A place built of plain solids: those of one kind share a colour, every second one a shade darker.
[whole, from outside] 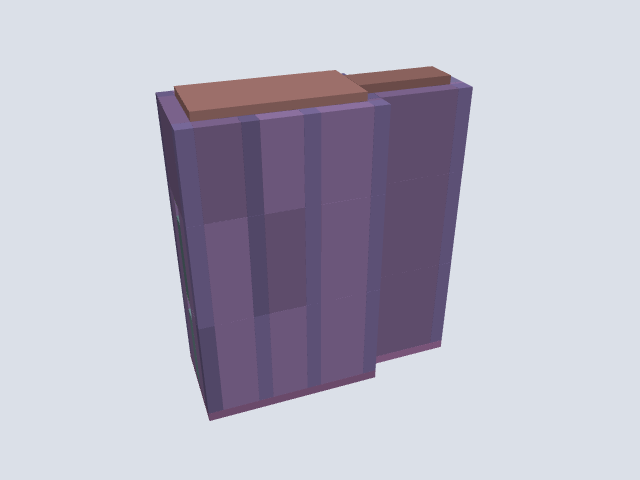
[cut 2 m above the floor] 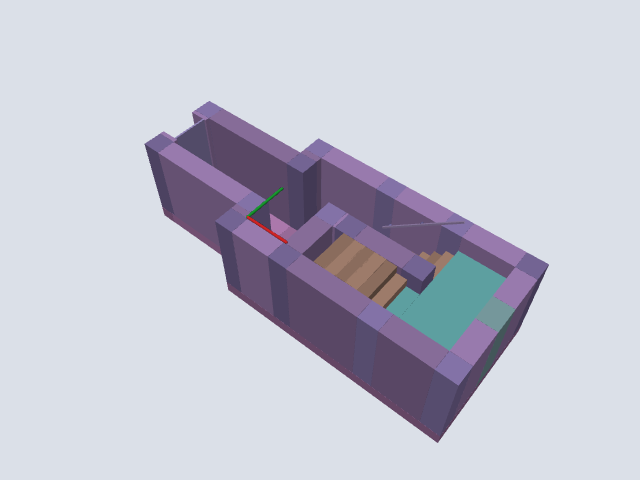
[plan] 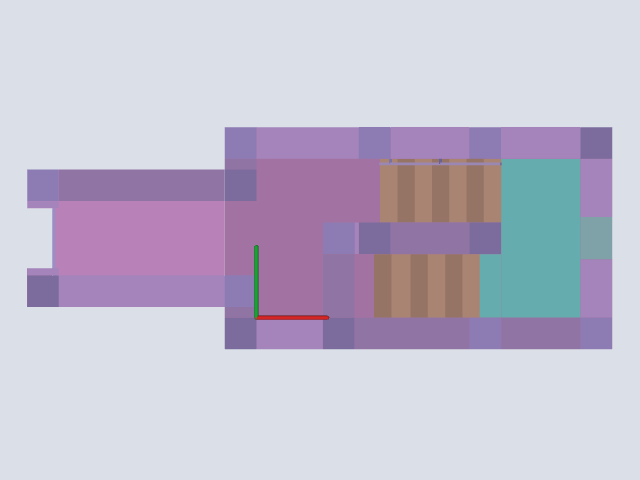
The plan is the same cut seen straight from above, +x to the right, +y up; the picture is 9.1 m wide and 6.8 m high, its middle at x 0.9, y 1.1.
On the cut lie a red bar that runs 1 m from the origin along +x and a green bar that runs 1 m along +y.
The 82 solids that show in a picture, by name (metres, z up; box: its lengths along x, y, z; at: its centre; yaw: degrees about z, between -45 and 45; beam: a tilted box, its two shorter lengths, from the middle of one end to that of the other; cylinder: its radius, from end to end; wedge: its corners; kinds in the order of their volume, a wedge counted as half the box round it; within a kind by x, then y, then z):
{
 "wall_1": {"box": [0.45, 0.1, 3.18], "at": [-3.02, 0.65, 1.59]},
 "wall_2": {"box": [0.45, 0.1, 3.18], "at": [-3.02, 1.6, 1.59]},
 "wall_3": {"box": [2.35, 0.45, 3.18], "at": [-1.62, 0.38, 1.59]},
 "wall_4": {"box": [2.35, 0.45, 3.18], "at": [-1.62, 1.88, 1.59]},
 "wall_5": {"box": [2.35, 0.45, 3.18], "at": [-1.62, 1.88, 4.78]},
 "wall_6": {"box": [2.35, 0.45, 2.53], "at": [-1.62, 1.88, 7.63]},
 "wall_7": {"box": [0.45, 0.15, 3.18], "at": [-0.23, 0.07, 1.59]},
 "wall_8": {"box": [0.45, 0.15, 3.18], "at": [-0.23, 2.17, 1.59]},
 "wall_9": {"box": [0.94, 0.45, 3.18], "at": [0.47, -0.23, 1.59]},
 "wall_10": {"box": [1.45, 0.45, 3.18], "at": [0.72, 2.48, 1.59]},
 "wall_11": {"box": [1.45, 0.45, 3.18], "at": [0.72, 2.48, 4.78]},
 "wall_12": {"box": [1.45, 0.45, 2.53], "at": [0.72, 2.48, 7.63]},
 "wall_13": {"box": [0.45, 0.9, 2.55], "at": [1.17, 0.45, 1.27]},
 "wall_14": {"box": [0.06, 0.45, 2.55], "at": [1.42, 1.12, 1.27]},
 "wall_15": {"box": [1.63, 0.45, 3.18], "at": [2.2, -0.23, 1.59]},
 "wall_16": {"box": [1.12, 0.45, 3.18], "at": [2.46, 1.12, 1.59]},
 "wall_17": {"box": [1.12, 0.45, 3.18], "at": [2.46, 2.48, 1.59]},
 "wall_18": {"box": [1.12, 0.45, 3.18], "at": [2.46, 2.48, 4.78]},
 "wall_19": {"box": [1.12, 0.45, 2.53], "at": [2.46, 2.48, 7.63]},
 "wall_20": {"box": [1.13, 0.45, 3.18], "at": [4.03, -0.23, 1.59]},
 "wall_21": {"box": [1.13, 0.45, 3.18], "at": [4.03, 2.48, 1.59]},
 "wall_22": {"box": [1.13, 0.45, 3.18], "at": [4.03, 2.48, 4.78]},
 "wall_23": {"box": [1.13, 0.45, 2.53], "at": [4.03, 2.48, 7.63]},
 "wall_24": {"box": [0.45, 0.83, 3.18], "at": [4.82, 0.41, 1.59]},
 "wall_25": {"box": [0.45, 0.83, 3.18], "at": [4.82, 0.41, 4.78]},
 "wall_26": {"box": [0.45, 2.25, 2.53], "at": [4.82, 1.12, 7.63]},
 "wall_27": {"box": [0.45, 0.83, 3.18], "at": [4.82, 1.84, 1.59]},
 "wall_28": {"box": [0.45, 0.83, 3.18], "at": [4.82, 1.84, 4.78]},
 "wallpost_1": {"box": [0.45, 0.45, 3.18], "at": [-3.02, 0.38, 1.59]},
 "wallpost_2": {"box": [0.45, 0.45, 3.18], "at": [-3.02, 1.88, 1.59]},
 "wallpost_3": {"box": [0.45, 0.45, 3.18], "at": [-3.02, 1.88, 4.78]},
 "wallpost_4": {"box": [0.45, 0.45, 2.53], "at": [-3.02, 1.88, 7.63]},
 "wallpost_5": {"box": [0.45, 0.45, 3.18], "at": [-0.23, -0.23, 1.59]},
 "wallpost_6": {"box": [0.45, 0.45, 3.18], "at": [-0.23, 0.38, 1.59]},
 "wallpost_7": {"box": [0.45, 0.45, 3.18], "at": [-0.23, 1.88, 1.59]},
 "wallpost_8": {"box": [0.45, 0.45, 2.53], "at": [-0.23, 1.88, 7.63]},
 "wallpost_9": {"box": [0.45, 0.45, 3.18], "at": [-0.23, 2.48, 1.59]},
 "wallpost_10": {"box": [0.45, 0.45, 3.18], "at": [-0.23, 2.48, 4.78]},
 "wallpost_11": {"box": [0.45, 0.45, 2.53], "at": [-0.23, 2.48, 7.63]},
 "wallpost_12": {"box": [0.45, 0.45, 3.18], "at": [1.17, -0.23, 1.59]},
 "wallpost_13": {"box": [0.45, 0.45, 2.55], "at": [1.17, 1.12, 1.27]},
 "wallpost_14": {"box": [0.45, 0.45, 3.18], "at": [1.68, 1.12, 1.59]},
 "wallpost_15": {"box": [0.45, 0.45, 3.18], "at": [1.68, 2.48, 1.59]},
 "wallpost_16": {"box": [0.45, 0.45, 3.18], "at": [1.68, 2.48, 4.78]},
 "wallpost_17": {"box": [0.45, 0.45, 2.53], "at": [1.68, 2.48, 7.63]},
 "wallpost_18": {"box": [0.45, 0.45, 3.18], "at": [3.24, -0.23, 1.59]},
 "wallpost_19": {"box": [0.45, 0.45, 3.18], "at": [3.24, 1.12, 1.59]},
 "wallpost_20": {"box": [0.45, 0.45, 3.18], "at": [3.24, 2.48, 1.59]},
 "wallpost_21": {"box": [0.45, 0.45, 3.18], "at": [3.24, 2.48, 4.78]},
 "wallpost_22": {"box": [0.45, 0.45, 2.53], "at": [3.24, 2.48, 7.63]},
 "wallpost_23": {"box": [0.45, 0.45, 3.18], "at": [4.82, -0.23, 1.59]},
 "wallpost_24": {"box": [0.45, 0.45, 3.18], "at": [4.82, -0.23, 4.78]},
 "wallpost_25": {"box": [0.45, 0.45, 2.53], "at": [4.82, -0.23, 7.63]},
 "wallpost_26": {"box": [0.45, 0.45, 3.18], "at": [4.82, 2.48, 1.59]},
 "wallpost_27": {"box": [0.45, 0.45, 3.18], "at": [4.82, 2.48, 4.78]},
 "wallpost_28": {"box": [0.45, 0.45, 2.53], "at": [4.82, 2.48, 7.63]},
 "floor_slab_1": {"box": [0.36, 0.55, 0.3], "at": [-3.07, 0.42, -0.15]},
 "floor_slab_2": {"box": [0.36, 0.55, 0.3], "at": [-3.07, 1.82, -0.15]},
 "floor_slab_3": {"box": [2.45, 1.95, 0.3], "at": [-1.67, 1.12, -0.15]},
 "floor_slab_4": {"box": [5.49, 3.15, 0.3], "at": [2.29, 1.12, -0.15]},
 "tread_slab_1": {"box": [0.28, 0.9, 2.79], "at": [1.8, 0.45, 1.39]},
 "tread_slab_2": {"box": [0.28, 0.9, 0.2], "at": [1.89, 1.8, 0.1]},
 "tread_slab_3": {"box": [0.28, 0.9, 2.59], "at": [2.05, 0.45, 1.29]},
 "tread_slab_4": {"box": [0.28, 0.9, 0.4], "at": [2.13, 1.8, 0.2]},
 "tread_slab_5": {"box": [0.28, 0.9, 2.39], "at": [2.29, 0.45, 1.19]},
 "tread_slab_6": {"box": [0.28, 0.9, 0.6], "at": [2.38, 1.8, 0.3]},
 "tread_slab_7": {"box": [0.28, 0.9, 2.19], "at": [2.54, 0.45, 1.09]},
 "tread_slab_8": {"box": [0.28, 0.9, 0.8], "at": [2.62, 1.8, 0.4]},
 "tread_slab_9": {"box": [0.28, 0.9, 1.99], "at": [2.78, 0.45, 0.99]},
 "tread_slab_10": {"box": [0.28, 0.9, 1.0], "at": [2.87, 1.8, 0.5]},
 "tread_slab_11": {"box": [0.28, 0.9, 1.79], "at": [3.03, 0.45, 0.9]},
 "tread_slab_12": {"box": [0.28, 0.9, 1.19], "at": [3.11, 1.8, 0.6]},
 "tread_slab_13": {"box": [0.28, 0.9, 1.39], "at": [3.36, 1.8, 0.7]},
 "landing_slab_1": {"box": [0.33, 0.9, 1.59], "at": [3.3, 0.45, 0.8]},
 "landing_slab_2": {"box": [1.13, 2.25, 1.59], "at": [4.03, 1.12, 0.8]},
 "roof_slab_1": {"box": [2.8, 1.05, 0.25], "at": [-1.4, 1.12, 9.02]},
 "roof_slab_2": {"box": [4.59, 2.25, 0.25], "at": [2.29, 1.12, 9.02]},
 "wall_sill_win_1": {"box": [0.45, 0.6, 2.59], "at": [4.82, 1.12, 1.3]},
 "wall_sill_win_2": {"box": [0.45, 0.6, 2.59], "at": [4.82, 1.12, 4.48]},
 "wall_head_door_1": {"box": [0.45, 0.8, 0.53], "at": [-3.02, 1.12, 8.63]},
 "door_yard_leaf_1": {"box": [0.045, 0.85, 2.0], "at": [-2.87, 1.12, 1.0]},
 "rail_top_1": {"beam": [0.045, 0.045], "from": [1.75, 2.18, 1.1], "to": [3.46, 2.18, 2.49]}
}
